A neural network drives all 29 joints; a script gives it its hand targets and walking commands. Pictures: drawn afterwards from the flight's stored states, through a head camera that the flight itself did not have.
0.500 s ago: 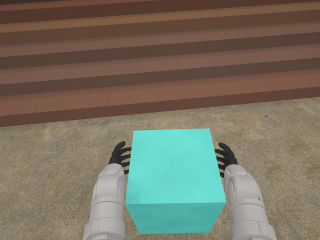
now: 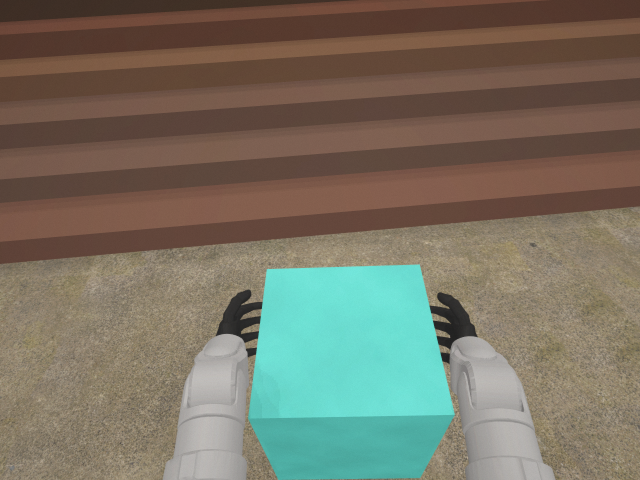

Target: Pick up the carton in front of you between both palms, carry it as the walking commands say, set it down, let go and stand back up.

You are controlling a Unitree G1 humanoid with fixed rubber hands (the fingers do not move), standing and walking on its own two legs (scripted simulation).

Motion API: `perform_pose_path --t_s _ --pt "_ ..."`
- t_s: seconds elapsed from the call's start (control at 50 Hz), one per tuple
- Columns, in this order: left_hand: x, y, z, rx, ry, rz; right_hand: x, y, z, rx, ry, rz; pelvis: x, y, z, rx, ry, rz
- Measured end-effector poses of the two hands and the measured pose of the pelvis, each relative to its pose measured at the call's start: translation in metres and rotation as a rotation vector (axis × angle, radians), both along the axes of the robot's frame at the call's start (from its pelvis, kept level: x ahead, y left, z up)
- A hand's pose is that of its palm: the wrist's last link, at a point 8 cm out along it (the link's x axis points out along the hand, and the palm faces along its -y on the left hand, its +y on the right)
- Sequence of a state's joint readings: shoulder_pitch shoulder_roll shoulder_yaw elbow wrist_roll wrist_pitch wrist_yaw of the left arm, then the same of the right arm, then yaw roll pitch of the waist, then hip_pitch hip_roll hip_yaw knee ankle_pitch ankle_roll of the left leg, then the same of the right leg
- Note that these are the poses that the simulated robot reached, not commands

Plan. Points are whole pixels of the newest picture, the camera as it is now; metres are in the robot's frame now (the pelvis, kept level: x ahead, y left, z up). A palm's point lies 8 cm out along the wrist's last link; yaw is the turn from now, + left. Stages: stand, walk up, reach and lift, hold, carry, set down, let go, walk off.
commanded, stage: reach and lift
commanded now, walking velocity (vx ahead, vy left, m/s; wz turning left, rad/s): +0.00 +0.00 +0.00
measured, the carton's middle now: (346, 376) +0.28 +0.00 -0.04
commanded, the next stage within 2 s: hold in 0.18 s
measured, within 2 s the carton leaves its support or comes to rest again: neither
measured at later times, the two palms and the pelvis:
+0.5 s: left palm (224, 345) +0.28 +0.15 +0.05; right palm (465, 346) +0.27 -0.15 +0.05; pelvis -0.01 +0.00 +0.00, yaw +0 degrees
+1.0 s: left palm (225, 343) +0.28 +0.15 +0.05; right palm (465, 343) +0.28 -0.15 +0.05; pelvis -0.01 +0.00 +0.00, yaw +0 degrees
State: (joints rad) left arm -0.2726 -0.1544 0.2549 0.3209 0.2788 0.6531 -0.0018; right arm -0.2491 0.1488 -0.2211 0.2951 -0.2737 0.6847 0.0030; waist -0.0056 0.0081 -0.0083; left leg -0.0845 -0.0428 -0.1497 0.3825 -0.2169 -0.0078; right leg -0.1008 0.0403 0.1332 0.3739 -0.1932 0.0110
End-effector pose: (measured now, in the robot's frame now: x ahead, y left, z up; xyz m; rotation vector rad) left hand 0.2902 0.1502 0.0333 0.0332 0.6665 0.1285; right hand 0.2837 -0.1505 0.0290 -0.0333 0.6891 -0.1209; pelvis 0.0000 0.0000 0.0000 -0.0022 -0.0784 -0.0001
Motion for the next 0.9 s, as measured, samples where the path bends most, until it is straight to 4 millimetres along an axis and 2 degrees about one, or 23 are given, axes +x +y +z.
perform_pose_path --t_s 0.2,0.36,0.64,0.9 --pt "-0.001 0.0 0.005 0.0 -0.004 -0.003 -0.002 0.0 0.005 0.0 -0.004 -0.003 0.001 0.001 0.0 0.0 -0.013 -0.001" --pt "-0.007 0.002 0.02 -0.006 -0.035 0.007 -0.005 0.002 0.02 0.005 -0.035 0.0 -0.002 0.001 0.001 0.0 -0.034 -0.003" --pt "-0.012 0.001 0.019 -0.014 -0.017 0.017 -0.009 0.001 0.019 0.015 -0.018 -0.006 -0.012 -0.001 0.0 0.0 -0.052 0.0" --pt "-0.009 0.002 0.019 -0.012 -0.019 0.017 -0.006 0.001 0.02 0.012 -0.02 -0.002 -0.01 -0.001 0.0 0.0 -0.051 0.0"
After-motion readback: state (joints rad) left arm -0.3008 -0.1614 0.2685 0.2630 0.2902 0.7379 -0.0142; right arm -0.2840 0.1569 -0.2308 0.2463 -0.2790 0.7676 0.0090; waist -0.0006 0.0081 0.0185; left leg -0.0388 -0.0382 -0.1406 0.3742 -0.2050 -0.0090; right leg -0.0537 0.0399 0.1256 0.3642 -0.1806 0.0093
